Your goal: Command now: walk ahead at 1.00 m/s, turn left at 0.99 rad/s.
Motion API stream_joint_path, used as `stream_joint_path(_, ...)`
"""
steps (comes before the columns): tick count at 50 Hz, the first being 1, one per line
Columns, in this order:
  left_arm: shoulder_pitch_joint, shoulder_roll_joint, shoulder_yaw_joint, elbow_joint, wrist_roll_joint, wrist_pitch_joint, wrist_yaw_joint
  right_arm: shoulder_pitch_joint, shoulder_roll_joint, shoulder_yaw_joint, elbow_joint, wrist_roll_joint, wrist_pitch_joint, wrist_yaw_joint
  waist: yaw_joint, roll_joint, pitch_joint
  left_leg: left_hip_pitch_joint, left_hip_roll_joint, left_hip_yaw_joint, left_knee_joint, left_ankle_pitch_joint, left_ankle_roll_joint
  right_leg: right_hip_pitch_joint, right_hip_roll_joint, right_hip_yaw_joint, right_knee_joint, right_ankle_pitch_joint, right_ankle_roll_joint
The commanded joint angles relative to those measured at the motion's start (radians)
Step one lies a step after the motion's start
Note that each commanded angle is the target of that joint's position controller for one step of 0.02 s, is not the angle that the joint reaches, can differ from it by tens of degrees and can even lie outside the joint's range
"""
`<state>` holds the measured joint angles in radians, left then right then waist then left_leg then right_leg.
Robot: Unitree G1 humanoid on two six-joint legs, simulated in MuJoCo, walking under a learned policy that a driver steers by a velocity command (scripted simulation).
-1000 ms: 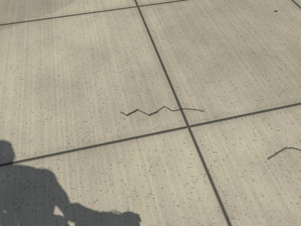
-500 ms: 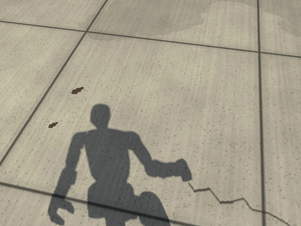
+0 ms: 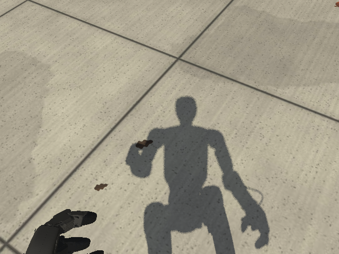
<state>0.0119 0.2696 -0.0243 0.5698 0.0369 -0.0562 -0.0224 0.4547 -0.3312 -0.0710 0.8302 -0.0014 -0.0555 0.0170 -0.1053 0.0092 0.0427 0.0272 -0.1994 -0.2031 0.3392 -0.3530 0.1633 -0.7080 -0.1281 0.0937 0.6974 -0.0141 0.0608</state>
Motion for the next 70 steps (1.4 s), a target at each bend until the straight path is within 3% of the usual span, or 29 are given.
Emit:
stream_joint_path(1,-0.002,0.118,0.035,-0.05,-0.014,-0.01,0.006,-0.087,-0.186,-0.052,-0.085,0.005,-0.02,-0.006,0.063,0.023,-0.009,-0.265,0.204,-0.21,-0.045,0.575,0.057,0.405,0.093,-0.065,-0.132,0.069,-0.02)
stream_joint_path(2,0.064,0.152,0.049,-0.03,-0.013,-0.012,0.015,-0.088,-0.205,-0.057,-0.084,-0.001,-0.018,-0.01,0.093,0.022,-0.058,-0.206,0.202,-0.217,0.058,0.711,0.035,0.477,0.124,-0.063,-0.148,-0.015,-0.028)
stream_joint_path(4,0.414,0.237,0.093,0.053,-0.008,-0.02,0.046,-0.15,-0.228,-0.057,-0.086,-0.016,-0.025,-0.002,0.297,-0.006,-0.24,-0.284,0.158,-0.151,0.5,0.783,-0.012,0.848,0.11,-0.082,-0.124,-0.186,-0.056)
stream_joint_path(5,0.62,0.299,0.116,0.091,0.022,-0.027,0.067,-0.164,-0.079,-0.017,-0.112,-0.023,-0.04,-0.007,0.348,-0.168,-0.352,-0.453,0.096,-0.073,0.871,0.28,-0.017,1.051,-0.118,0.163,-0.154,-0.542,-0.086)
stream_joint_path(6,0.496,0.371,0.128,0.08,0.041,-0.026,0.056,-0.033,0.01,0.017,-0.175,0.022,-0.043,-0.002,0.181,-0.501,-0.424,-0.708,0.014,0.035,1.069,-0.146,-0.047,1.105,-0.342,0.81,-0.446,-0.756,-0.185)
stream_joint_path(9,0.304,0.144,0.097,0.085,0.019,-0.017,0.027,-0.189,-0.079,0.018,-0.133,-0.038,-0.01,0.012,0.162,-0.054,-0.098,-0.771,0.193,0.079,1.012,0.077,-0.049,0.746,-0.199,0.476,-0.444,-0.628,-0.208)
stream_joint_path(17,0.342,0.129,0.08,0.228,-0.024,-0.065,0.003,-0.434,-0.012,0.073,-0.268,-0.055,-0.001,0.056,0.069,-0.071,0.078,-0.659,0.223,0.171,0.467,0.245,-0.108,0.476,-0.05,-0.017,-0.568,0.198,-0.196)
stream_joint_path(20,0.407,0.195,0.096,0.268,-0.041,-0.067,-0.008,-0.446,0.005,0.083,-0.247,-0.042,-0.021,0.066,0.085,-0.093,0.023,-0.334,0.16,0.244,0.274,0.419,-0.112,0.434,-0.026,-0.035,-0.55,0.44,-0.177)
stream_joint_path(21,0.383,0.274,0.122,0.232,-0.101,-0.073,0.023,-0.4,-0.054,0.05,-0.247,0.018,-0.044,0.039,0.047,-0.092,-0.042,-0.297,0.164,0.149,0.228,0.417,-0.115,0.544,-0.056,0.009,-0.465,0.495,-0.182)
stream_joint_path(23,0.352,0.273,0.122,0.229,-0.095,-0.056,0.043,-0.265,-0.114,0.021,-0.2,-0.008,-0.05,0.008,-0.05,-0.085,-0.138,-0.119,0.171,0.147,0.123,0.54,-0.1,0.584,-0.017,-0.006,-0.228,0.544,-0.122)
stream_joint_path(24,0.346,0.222,0.109,0.199,-0.072,-0.05,0.045,-0.152,-0.16,0.003,-0.174,-0.03,-0.042,-0.01,-0.09,-0.067,-0.231,0.103,0.282,0.08,0.18,0.716,-0.079,0.441,0.04,-0.006,-0.002,0.33,-0.078)
stream_joint_path(25,0.475,0.055,0.066,0.184,-0.027,-0.041,0.04,-0.109,-0.219,0.0,-0.173,-0.056,-0.028,-0.027,-0.002,0.225,-0.393,0.376,0.573,-0.15,0.307,1.238,0.01,0.196,0.175,-0.046,0.404,-0.578,-0.02)
stream_joint_path(26,0.629,0.078,0.065,0.201,-0.069,-0.032,0.041,-0.119,-0.188,0.006,-0.21,-0.056,-0.013,-0.015,0.022,0.298,-0.611,0.442,0.685,-0.381,0.24,1.118,0.153,0.12,0.19,0.083,0.651,-0.693,-0.011)
stream_joint_path(27,0.556,0.152,0.091,0.191,-0.086,-0.016,0.047,-0.204,-0.133,0.01,-0.231,-0.029,-0.001,-0.013,0.034,0.172,-0.506,0.309,0.625,-0.281,0.182,0.979,0.142,0.068,0.129,0.056,0.683,-0.628,-0.001)
stream_joint_path(29,0.438,0.154,0.106,0.165,-0.073,0.016,0.069,-0.292,-0.048,0.026,-0.208,0.0,-0.003,-0.016,0.076,0.053,-0.261,0.057,0.541,-0.093,0.111,0.895,0.099,0.009,0.064,-0.018,0.646,-0.503,0.031)
stream_joint_path(33,0.413,0.087,0.114,0.106,-0.07,0.078,0.073,-0.415,-0.032,0.011,-0.18,-0.022,-0.013,-0.026,0.168,0.099,-0.127,-0.277,0.524,0.096,-0.056,0.687,0.094,0.128,-0.003,-0.041,0.545,-0.421,0.048)
stream_joint_path(38,0.293,0.073,0.11,0.044,-0.053,0.084,0.034,-0.457,-0.077,-0.015,-0.151,-0.012,-0.002,-0.057,0.153,0.071,-0.136,-0.274,0.499,0.29,-0.067,0.596,0.061,0.224,-0.005,-0.084,0.223,-0.117,0.002)
stream_joint_path(45,0.213,0.148,0.146,-0.029,-0.055,0.113,-0.01,-0.414,-0.126,-0.047,-0.11,0.044,0.029,-0.031,0.148,0.049,-0.105,-0.158,0.515,0.398,0.165,0.525,-0.06,0.355,0.079,-0.195,-0.103,-0.144,-0.114)
stream_joint_path(46,0.286,0.189,0.168,-0.012,-0.047,0.11,0.003,-0.366,-0.102,-0.045,-0.094,0.04,0.034,-0.026,0.173,-0.022,-0.129,-0.208,0.462,0.43,0.33,0.495,-0.108,0.481,0.111,-0.171,-0.177,-0.034,-0.154)
stream_joint_path(47,0.343,0.338,0.209,-0.022,-0.043,0.105,0.027,-0.335,-0.082,-0.04,-0.118,0.005,0.036,-0.022,0.167,-0.305,-0.124,-0.465,0.335,0.481,0.66,0.096,-0.203,0.66,-0.075,0.152,-0.236,0.538,-0.26)
stream_joint_path(48,0.306,0.374,0.202,-0.062,-0.009,0.087,0.023,-0.362,-0.058,-0.026,-0.174,-0.023,0.037,-0.023,0.134,-0.395,-0.249,-0.733,0.174,0.29,0.917,-0.338,-0.249,0.796,-0.225,0.529,-0.291,0.426,-0.467)
stream_joint_path(49,0.292,0.308,0.185,-0.077,-0.016,0.066,0.006,-0.402,-0.104,-0.035,-0.158,-0.008,0.039,-0.022,0.184,-0.201,-0.304,-0.755,0.199,0.144,0.98,-0.308,-0.229,0.781,-0.234,0.479,-0.337,0.307,-0.449)
stream_joint_path(51,0.212,0.239,0.162,-0.072,-0.044,0.052,0.018,-0.411,-0.088,-0.034,-0.142,0.01,0.045,-0.036,0.13,-0.065,-0.207,-0.751,0.245,0.128,0.902,-0.152,-0.201,0.659,-0.152,0.306,-0.327,0.182,-0.339)
stream_joint_path(57,0.137,0.191,0.137,-0.083,-0.027,0.071,0.055,-0.358,-0.03,-0.012,-0.096,0.007,0.064,-0.044,0.101,-0.106,-0.222,-0.526,0.228,0.158,0.616,-0.017,-0.243,0.5,-0.065,0.158,-0.308,0.201,-0.295)
stream_joint_path(65,0.105,0.126,0.105,-0.046,-0.033,0.082,0.04,-0.303,-0.018,-0.004,-0.084,0.0,0.055,-0.018,0.091,-0.152,-0.148,-0.27,0.21,0.209,0.174,0.15,-0.189,0.382,-0.032,0.207,-0.26,-0.108,-0.239)
stream_joint_path(66,0.142,0.094,0.095,-0.03,-0.029,0.078,0.039,-0.292,-0.029,-0.003,-0.086,-0.018,0.05,-0.015,0.097,-0.11,-0.139,-0.207,0.248,0.162,0.095,0.238,-0.163,0.348,0.014,0.183,-0.226,-0.18,-0.184)
stream_joint_path(67,0.187,0.06,0.086,-0.031,-0.012,0.071,0.038,-0.29,-0.109,-0.016,-0.099,-0.037,0.046,-0.02,0.147,0.073,-0.14,-0.177,0.412,-0.013,0.043,0.379,-0.098,0.3,0.121,0.087,-0.078,-0.328,-0.114)
stream_joint_path(68,0.187,0.071,0.091,-0.047,-0.015,0.067,0.035,-0.351,-0.098,-0.009,-0.09,-0.04,0.046,-0.02,0.188,0.233,-0.107,-0.326,0.508,-0.132,-0.014,0.307,0.03,0.341,0.166,-0.001,-0.077,-0.427,-0.069)
stream_joint_path(70,0.13,0.111,0.106,-0.023,-0.014,0.068,0.04,-0.425,-0.033,0.007,-0.117,-0.029,0.036,-0.023,0.162,0.166,-0.078,-0.37,0.414,-0.043,-0.01,0.143,-0.025,0.439,0.141,-0.015,-0.111,-0.298,-0.055)
